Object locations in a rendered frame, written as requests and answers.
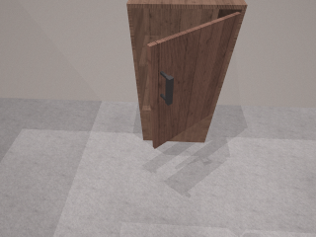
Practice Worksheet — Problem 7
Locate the handle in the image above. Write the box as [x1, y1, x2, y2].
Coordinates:
[160, 71, 174, 106]

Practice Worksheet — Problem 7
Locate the cupboard door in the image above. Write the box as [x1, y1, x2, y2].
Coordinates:
[147, 12, 242, 149]

